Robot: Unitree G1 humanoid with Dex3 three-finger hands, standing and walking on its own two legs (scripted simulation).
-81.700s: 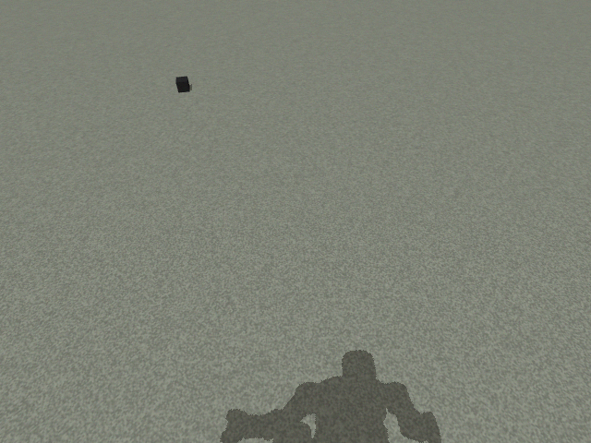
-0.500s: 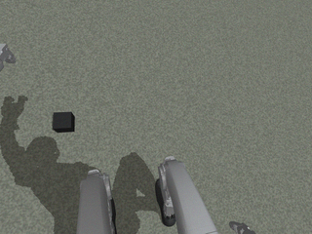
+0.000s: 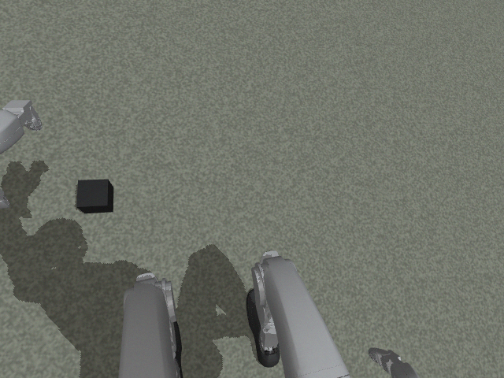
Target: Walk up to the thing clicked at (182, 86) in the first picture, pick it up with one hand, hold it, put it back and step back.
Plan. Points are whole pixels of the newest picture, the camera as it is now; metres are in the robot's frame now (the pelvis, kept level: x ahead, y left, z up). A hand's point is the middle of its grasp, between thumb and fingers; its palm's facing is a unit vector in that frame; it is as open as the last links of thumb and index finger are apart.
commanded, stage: approach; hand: left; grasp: from above
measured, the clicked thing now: (96, 196) +0.54 +0.28 -0.49
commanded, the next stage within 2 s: rest palm in 0.86 s
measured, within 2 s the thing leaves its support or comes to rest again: neither
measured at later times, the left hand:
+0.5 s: hand (78, 200) +0.49 +0.28 -0.35, palm faces -0.47 -0.01 -0.88, open 14.0 cm
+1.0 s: hand (80, 188) +0.53 +0.29 -0.39, palm faces -0.41 +0.00 -0.91, open 14.4 cm
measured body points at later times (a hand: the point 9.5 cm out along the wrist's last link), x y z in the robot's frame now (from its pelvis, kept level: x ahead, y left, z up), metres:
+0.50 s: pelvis -0.03 +0.00 -0.18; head +0.25 +0.07 +0.17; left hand +0.51 +0.28 -0.30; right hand -0.01 -0.26 -0.28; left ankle +0.06 +0.11 -0.50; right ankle +0.09 -0.15 -0.50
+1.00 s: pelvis -0.01 -0.01 -0.20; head +0.29 +0.06 +0.13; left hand +0.55 +0.29 -0.34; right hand +0.00 -0.29 -0.27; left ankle +0.06 +0.11 -0.50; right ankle +0.09 -0.15 -0.50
